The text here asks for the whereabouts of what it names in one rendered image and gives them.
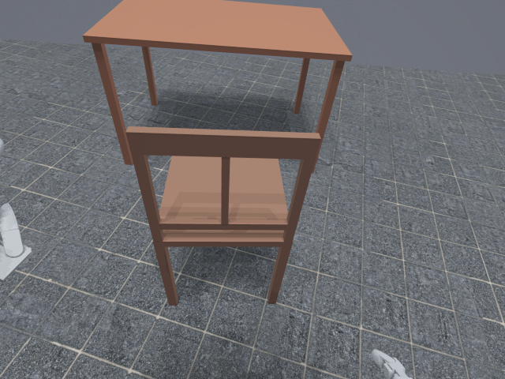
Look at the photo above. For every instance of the left robot hand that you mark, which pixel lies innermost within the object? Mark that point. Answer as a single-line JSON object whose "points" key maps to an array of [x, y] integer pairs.
{"points": [[12, 252]]}

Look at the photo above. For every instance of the right robot hand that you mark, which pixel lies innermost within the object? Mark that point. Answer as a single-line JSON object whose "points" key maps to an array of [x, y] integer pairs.
{"points": [[391, 367]]}

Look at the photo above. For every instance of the table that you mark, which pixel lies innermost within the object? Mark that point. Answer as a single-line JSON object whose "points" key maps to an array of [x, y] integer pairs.
{"points": [[219, 26]]}

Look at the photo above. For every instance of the chair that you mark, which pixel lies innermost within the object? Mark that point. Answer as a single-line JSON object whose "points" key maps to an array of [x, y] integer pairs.
{"points": [[223, 189]]}

